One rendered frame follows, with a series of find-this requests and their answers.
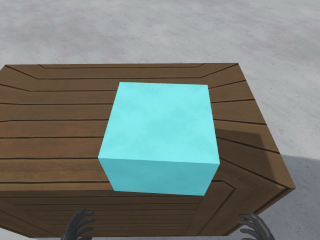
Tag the robot left hand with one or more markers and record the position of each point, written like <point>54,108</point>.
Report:
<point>73,231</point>

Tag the pedestal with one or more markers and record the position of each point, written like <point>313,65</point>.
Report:
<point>53,119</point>

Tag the robot right hand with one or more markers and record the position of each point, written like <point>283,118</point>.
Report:
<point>260,232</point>

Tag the carton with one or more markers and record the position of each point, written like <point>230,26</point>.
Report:
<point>160,138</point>

